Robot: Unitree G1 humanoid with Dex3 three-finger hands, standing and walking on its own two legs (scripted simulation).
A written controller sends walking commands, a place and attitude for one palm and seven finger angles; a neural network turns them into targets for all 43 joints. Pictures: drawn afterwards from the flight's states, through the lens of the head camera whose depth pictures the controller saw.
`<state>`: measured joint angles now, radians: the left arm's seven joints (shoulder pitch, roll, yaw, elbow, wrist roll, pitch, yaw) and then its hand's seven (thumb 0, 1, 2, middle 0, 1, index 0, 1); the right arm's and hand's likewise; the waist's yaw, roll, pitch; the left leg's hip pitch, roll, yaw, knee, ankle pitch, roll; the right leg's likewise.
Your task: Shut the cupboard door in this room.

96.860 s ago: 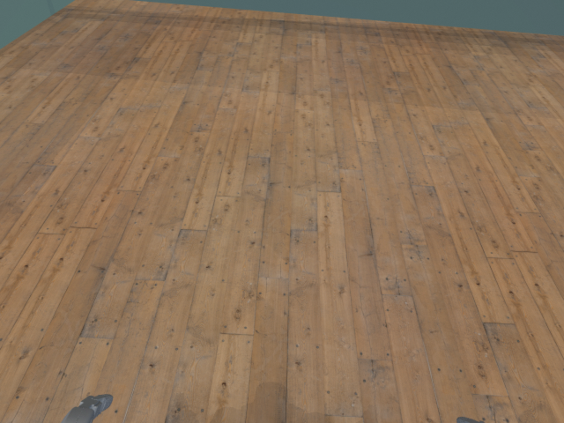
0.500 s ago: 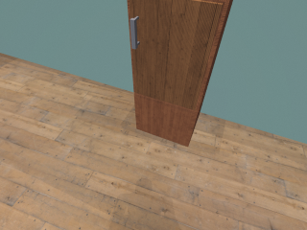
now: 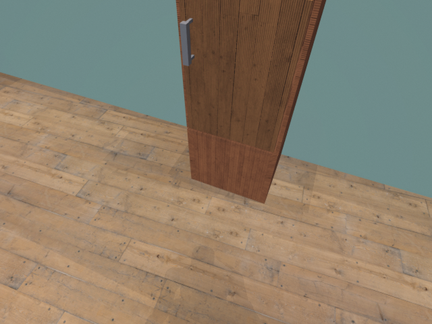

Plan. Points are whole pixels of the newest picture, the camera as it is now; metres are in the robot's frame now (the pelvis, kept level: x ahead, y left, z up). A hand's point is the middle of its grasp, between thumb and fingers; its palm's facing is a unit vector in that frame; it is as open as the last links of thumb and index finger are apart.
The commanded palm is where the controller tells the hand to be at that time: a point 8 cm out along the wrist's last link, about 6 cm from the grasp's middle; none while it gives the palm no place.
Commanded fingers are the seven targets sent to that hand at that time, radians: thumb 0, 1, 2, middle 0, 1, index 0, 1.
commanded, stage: stand and wait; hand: left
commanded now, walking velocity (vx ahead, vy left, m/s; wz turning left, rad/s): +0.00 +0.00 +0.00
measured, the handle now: (188, 42) +0.96 +0.14 +0.08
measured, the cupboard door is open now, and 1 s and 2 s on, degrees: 0 0 0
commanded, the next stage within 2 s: none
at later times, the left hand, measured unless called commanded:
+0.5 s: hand out of the picture +0.03 +0.19 -0.17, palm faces +0.00 -0.97 -0.24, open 7.3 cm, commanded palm none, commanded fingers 0.00 0.90 0.90 -0.20 -0.30 -0.20 -0.30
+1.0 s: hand out of the picture +0.07 +0.21 -0.17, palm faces +0.00 -0.96 -0.28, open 7.3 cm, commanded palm none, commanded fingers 0.00 0.90 0.90 -0.20 -0.30 -0.20 -0.30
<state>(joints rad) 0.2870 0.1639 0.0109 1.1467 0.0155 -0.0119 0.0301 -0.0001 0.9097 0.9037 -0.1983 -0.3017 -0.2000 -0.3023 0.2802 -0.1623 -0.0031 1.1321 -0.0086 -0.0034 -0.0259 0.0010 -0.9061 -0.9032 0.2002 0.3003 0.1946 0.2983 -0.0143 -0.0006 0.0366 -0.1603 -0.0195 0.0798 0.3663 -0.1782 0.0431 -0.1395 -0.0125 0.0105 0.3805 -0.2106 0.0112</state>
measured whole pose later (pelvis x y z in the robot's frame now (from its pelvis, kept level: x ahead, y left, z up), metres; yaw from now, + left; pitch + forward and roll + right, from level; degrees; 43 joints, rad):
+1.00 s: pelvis +0.02 -0.02 +0.00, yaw +1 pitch -1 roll +0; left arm 0.18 0.27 0.01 1.14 0.01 -0.02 0.01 0.00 0.91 0.90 -0.20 -0.30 -0.20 -0.30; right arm 0.16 -0.27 0.00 1.13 -0.01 -0.01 -0.01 0.00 -0.90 -0.90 0.20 0.30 0.20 0.30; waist -0.01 0.00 0.04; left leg -0.10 0.00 0.06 0.31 -0.18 0.02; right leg -0.07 0.01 -0.01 0.30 -0.21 -0.01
